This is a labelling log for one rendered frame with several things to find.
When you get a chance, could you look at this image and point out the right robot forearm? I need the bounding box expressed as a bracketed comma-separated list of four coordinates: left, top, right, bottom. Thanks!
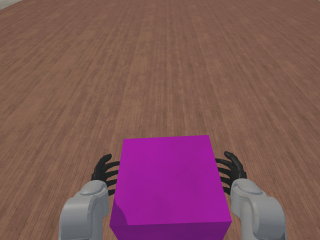
[230, 178, 288, 240]

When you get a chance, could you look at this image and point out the robot left hand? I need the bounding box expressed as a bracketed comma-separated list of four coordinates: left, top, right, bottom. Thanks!
[91, 153, 120, 196]

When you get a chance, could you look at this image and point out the carton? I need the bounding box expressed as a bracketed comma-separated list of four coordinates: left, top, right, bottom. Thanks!
[109, 135, 232, 240]

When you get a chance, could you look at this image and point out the left robot forearm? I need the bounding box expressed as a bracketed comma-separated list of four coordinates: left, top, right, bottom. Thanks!
[58, 180, 110, 240]

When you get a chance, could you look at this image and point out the robot right hand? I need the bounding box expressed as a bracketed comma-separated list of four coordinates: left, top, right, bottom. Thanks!
[215, 151, 247, 195]

